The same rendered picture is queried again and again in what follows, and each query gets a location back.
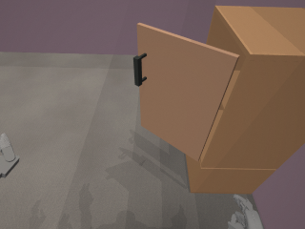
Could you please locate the handle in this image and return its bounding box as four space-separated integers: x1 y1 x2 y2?
133 53 147 87

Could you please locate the cupboard door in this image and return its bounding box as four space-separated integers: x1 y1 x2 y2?
136 23 240 161

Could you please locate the left robot hand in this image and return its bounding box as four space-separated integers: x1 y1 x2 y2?
0 133 20 178

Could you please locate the right robot hand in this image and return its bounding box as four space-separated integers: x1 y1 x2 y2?
228 194 265 229

